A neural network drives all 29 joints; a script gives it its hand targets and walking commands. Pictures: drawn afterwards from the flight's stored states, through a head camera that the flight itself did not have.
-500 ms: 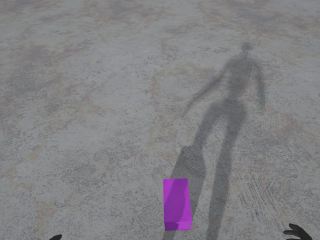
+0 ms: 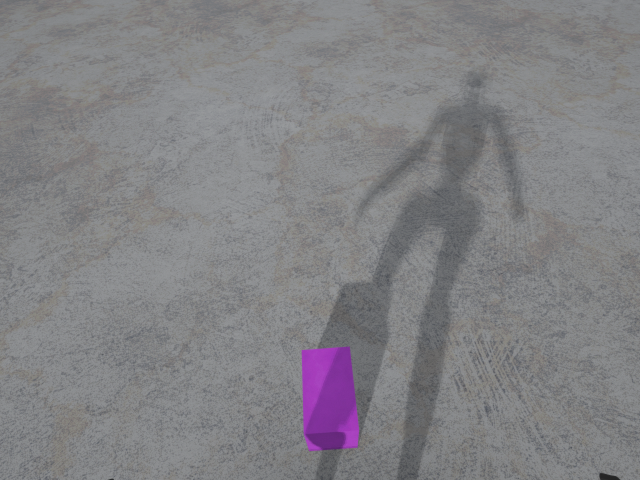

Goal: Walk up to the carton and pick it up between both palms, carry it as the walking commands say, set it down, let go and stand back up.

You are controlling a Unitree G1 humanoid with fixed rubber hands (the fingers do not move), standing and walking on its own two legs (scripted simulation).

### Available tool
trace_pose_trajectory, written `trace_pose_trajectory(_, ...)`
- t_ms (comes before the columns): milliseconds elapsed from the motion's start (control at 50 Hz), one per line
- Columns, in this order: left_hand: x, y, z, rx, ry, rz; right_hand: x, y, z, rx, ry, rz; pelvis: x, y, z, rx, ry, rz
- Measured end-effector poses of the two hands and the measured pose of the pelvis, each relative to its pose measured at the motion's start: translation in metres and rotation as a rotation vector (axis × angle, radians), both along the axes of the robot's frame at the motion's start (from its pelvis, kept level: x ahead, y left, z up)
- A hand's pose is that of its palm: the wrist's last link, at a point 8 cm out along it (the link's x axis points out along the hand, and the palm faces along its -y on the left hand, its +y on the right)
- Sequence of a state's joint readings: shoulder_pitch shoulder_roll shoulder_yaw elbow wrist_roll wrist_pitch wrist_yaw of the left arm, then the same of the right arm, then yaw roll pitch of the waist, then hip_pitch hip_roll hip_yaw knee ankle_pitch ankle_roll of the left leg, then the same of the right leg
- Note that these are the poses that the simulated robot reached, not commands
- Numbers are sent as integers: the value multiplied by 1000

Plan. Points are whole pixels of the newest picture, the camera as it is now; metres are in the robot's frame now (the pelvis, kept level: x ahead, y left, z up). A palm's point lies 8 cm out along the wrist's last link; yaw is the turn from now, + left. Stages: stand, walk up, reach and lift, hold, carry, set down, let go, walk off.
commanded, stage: walk up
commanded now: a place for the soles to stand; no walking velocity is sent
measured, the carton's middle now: (329, 398) +0.45 +0.04 -0.68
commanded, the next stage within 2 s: stand in 0.88 s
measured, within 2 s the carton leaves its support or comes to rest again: neither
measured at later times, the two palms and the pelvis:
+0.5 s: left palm out of the picture +0.11 +0.34 -0.09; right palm out of the picture +0.15 -0.29 -0.10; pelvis +0.02 +0.02 +0.01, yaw +5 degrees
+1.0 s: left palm out of the picture +0.08 +0.35 -0.09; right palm (569, 465) +0.17 -0.28 -0.10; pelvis +0.03 +0.02 +0.01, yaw +7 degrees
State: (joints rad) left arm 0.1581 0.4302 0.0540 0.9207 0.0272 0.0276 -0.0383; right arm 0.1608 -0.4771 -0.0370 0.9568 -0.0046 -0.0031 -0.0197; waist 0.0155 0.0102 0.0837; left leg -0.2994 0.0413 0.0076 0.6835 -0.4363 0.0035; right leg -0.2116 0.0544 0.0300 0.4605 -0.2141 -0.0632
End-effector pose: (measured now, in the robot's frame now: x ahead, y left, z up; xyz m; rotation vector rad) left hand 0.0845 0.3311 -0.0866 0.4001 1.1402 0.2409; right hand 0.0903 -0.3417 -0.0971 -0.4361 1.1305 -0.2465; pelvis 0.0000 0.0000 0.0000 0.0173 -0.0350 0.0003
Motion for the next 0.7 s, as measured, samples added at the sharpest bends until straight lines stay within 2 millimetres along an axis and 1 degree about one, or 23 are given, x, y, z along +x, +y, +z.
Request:
trace_pose_trajectory(100,10,-11,-6,-30,-32,12,8,9,-4,16,2,26,5,0,-1,-16,-3,32)
trace_pose_trajectory(160,18,-15,-7,-49,-65,23,13,21,-5,36,-1,38,9,1,0,-12,-15,44)
trace_pose_trajectory(200,23,-16,-6,-55,-77,20,21,28,-4,53,-17,44,12,4,2,-13,-15,45)
trace_pose_trajectory(280,30,-10,-3,-51,-91,27,35,39,-3,68,-32,64,15,9,4,-19,-14,57)
trace_pose_trajectory(360,34,-1,0,-40,-89,35,45,47,-3,75,-24,80,17,13,5,-21,-9,66)
trace_pose_trajectory(500,26,11,-2,-32,-66,77,58,55,-1,71,-12,105,21,18,7,-23,-5,83)
trace_pose_trajectory(700,6,15,-9,-40,-22,114,78,62,4,62,-31,127,24,22,7,-23,-9,100)
